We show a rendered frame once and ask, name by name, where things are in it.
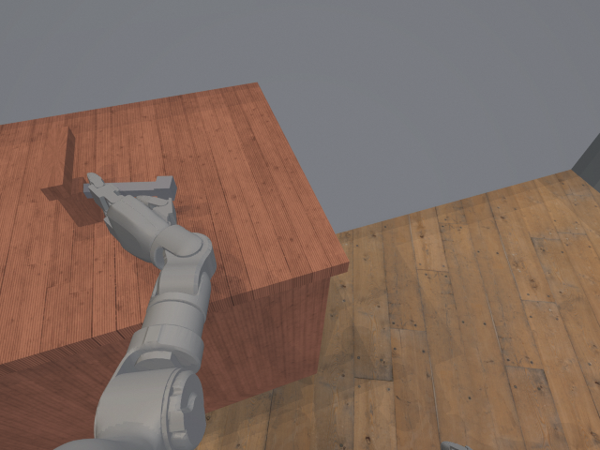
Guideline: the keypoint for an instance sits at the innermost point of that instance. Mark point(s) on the left robot upper arm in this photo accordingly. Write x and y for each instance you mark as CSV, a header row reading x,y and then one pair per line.
x,y
158,409

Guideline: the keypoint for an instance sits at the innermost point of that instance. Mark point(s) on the left robot hand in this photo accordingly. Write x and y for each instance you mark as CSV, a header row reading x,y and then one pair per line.
x,y
133,222

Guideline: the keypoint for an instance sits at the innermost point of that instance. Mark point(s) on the counter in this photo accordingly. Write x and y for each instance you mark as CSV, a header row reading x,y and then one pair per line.
x,y
71,297

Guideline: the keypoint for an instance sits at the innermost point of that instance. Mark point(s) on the left robot forearm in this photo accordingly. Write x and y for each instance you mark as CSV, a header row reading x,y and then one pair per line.
x,y
171,334

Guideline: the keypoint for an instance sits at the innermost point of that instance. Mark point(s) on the tap lever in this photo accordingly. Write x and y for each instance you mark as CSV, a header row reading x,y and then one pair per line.
x,y
163,188

